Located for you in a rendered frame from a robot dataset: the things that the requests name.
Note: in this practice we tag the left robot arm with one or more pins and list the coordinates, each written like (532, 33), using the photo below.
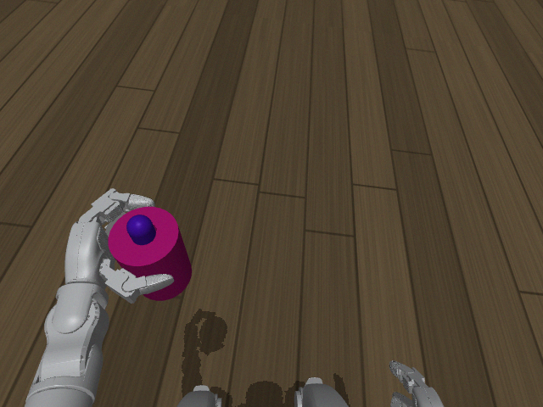
(70, 368)

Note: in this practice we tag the left robot hand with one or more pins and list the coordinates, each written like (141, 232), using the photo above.
(87, 256)

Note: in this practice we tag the right robot hand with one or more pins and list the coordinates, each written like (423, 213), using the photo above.
(414, 383)

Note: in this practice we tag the bottle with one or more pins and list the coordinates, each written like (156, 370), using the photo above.
(147, 241)

